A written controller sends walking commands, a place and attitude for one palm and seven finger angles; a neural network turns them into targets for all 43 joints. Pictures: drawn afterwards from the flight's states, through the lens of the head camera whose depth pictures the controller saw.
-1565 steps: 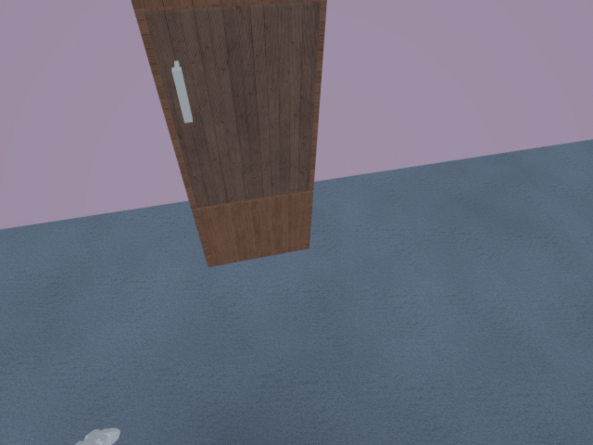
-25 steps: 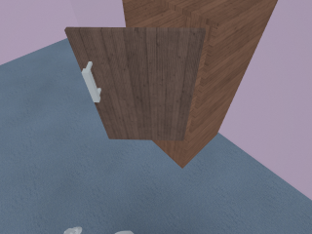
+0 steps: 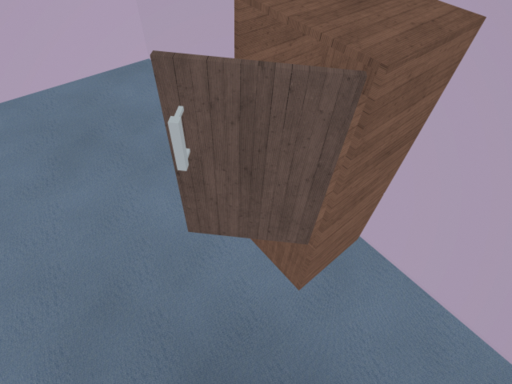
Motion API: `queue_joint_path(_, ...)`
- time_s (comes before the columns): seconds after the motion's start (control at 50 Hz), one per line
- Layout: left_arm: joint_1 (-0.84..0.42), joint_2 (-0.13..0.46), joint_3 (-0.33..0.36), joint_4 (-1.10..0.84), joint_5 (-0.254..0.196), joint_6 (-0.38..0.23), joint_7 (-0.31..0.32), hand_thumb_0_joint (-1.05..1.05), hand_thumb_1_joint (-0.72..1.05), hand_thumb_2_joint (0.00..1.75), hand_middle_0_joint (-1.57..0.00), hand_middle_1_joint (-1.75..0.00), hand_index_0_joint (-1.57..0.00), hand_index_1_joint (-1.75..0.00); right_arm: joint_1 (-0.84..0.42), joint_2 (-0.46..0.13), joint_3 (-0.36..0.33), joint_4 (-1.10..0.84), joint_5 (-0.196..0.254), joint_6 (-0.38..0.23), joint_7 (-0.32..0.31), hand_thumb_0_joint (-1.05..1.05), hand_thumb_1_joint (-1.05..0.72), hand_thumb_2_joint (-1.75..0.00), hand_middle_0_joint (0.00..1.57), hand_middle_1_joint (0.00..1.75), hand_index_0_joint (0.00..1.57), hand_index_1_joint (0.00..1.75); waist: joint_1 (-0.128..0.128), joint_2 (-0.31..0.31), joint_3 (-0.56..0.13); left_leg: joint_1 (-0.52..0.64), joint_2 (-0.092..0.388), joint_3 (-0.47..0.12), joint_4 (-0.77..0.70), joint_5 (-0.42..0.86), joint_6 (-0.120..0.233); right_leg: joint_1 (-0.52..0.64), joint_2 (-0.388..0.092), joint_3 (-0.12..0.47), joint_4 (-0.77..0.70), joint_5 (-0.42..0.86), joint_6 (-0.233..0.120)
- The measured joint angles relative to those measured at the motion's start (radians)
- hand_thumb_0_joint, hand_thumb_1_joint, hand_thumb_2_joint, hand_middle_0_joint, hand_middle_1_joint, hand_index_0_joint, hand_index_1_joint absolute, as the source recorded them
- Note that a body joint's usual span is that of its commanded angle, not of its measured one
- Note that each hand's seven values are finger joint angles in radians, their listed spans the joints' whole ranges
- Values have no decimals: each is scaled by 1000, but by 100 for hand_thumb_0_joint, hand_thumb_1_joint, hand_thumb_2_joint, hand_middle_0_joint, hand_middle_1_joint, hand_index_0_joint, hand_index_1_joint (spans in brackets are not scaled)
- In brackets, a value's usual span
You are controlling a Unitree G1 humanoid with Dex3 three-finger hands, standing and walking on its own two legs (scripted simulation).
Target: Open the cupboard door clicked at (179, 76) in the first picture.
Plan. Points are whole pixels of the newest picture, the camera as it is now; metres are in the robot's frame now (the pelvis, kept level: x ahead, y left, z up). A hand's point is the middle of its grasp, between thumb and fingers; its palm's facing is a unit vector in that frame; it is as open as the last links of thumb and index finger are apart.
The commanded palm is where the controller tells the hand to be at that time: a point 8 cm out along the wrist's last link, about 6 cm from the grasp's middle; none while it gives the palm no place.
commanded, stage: come to a stop and stand still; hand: left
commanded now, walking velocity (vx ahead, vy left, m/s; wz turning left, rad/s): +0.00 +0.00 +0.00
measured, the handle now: (181, 139) +0.57 +0.22 +0.02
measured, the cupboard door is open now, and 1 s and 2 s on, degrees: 45 45 45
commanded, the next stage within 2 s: look again from close up in 0.02 s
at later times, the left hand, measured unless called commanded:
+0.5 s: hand out of the picture +0.05 +0.19 -0.17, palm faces -0.02 -0.96 -0.28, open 7.4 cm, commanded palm none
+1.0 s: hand (163, 308) +0.22 +0.16 +0.01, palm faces +0.18 -0.98 -0.07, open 7.8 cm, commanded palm +0.13 +0.22 -0.05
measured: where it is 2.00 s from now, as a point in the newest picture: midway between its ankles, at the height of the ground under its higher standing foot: outside the picture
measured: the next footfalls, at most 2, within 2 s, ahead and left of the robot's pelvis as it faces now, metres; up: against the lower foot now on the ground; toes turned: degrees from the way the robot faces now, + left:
none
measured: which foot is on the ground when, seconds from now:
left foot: down 0.00-1.00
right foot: down 0.00-1.00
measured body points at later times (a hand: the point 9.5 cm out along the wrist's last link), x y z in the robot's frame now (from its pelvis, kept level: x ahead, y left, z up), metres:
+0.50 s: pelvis +0.02 +0.00 -0.01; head +0.03 -0.03 +0.44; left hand +0.05 +0.24 -0.15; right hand +0.02 -0.23 -0.18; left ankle -0.03 +0.09 -0.74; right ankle -0.01 -0.13 -0.74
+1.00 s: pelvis -0.02 -0.05 -0.03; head +0.00 -0.05 +0.42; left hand +0.20 +0.21 +0.01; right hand +0.15 -0.31 -0.11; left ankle -0.03 +0.09 -0.74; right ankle -0.01 -0.13 -0.74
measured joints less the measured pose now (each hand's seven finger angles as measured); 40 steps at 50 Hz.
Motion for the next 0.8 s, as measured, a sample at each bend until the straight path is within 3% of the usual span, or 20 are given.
queue_joint_path(0.14,15,-8,-16,34,1,-21,15,1,91,90,-20,-30,-20,-30,15,-7,6,20,6,-17,-4,0,-92,-90,20,30,20,30,-15,9,-11,18,3,7,-13,-6,2,23,4,6,-27,3,5)
queue_joint_path(0.24,12,-26,-37,4,3,-37,27,1,91,90,-20,-30,-20,-30,55,-29,10,-30,-2,-33,-1,0,-92,-90,20,30,20,30,-31,46,5,-18,-3,6,66,-51,10,-15,-5,6,55,-44,2)
queue_joint_path(0.38,5,-31,-36,-10,-4,-36,26,1,91,90,-20,-30,-20,-30,95,-36,15,-22,-2,-27,-8,0,-92,-90,20,30,20,30,-39,87,4,17,-14,15,69,-68,10,-3,-15,17,103,-81,8)
queue_joint_path(0.76,-37,-28,-30,-16,-4,-50,27,1,91,90,-20,-30,-20,-30,69,-28,13,42,1,-26,-2,0,-91,-90,20,30,20,30,-45,61,15,29,32,9,27,-31,-42,5,30,4,72,-63,-41)
queue_joint_path(0.78,10,-31,-1,-161,-38,-3,24,1,91,90,-20,-30,-20,-30,79,-29,12,6,13,-35,-4,0,-91,-90,20,30,20,30,-43,53,14,12,36,7,47,-33,-40,-7,34,3,77,-61,-43)
queue_joint_path(0.8,65,-34,23,-330,-56,-7,22,1,90,90,-20,-30,-20,-31,100,-30,11,-36,17,-76,-18,0,-91,-90,20,30,20,30,-34,43,10,10,38,9,42,-37,-40,-19,37,6,88,-63,-47)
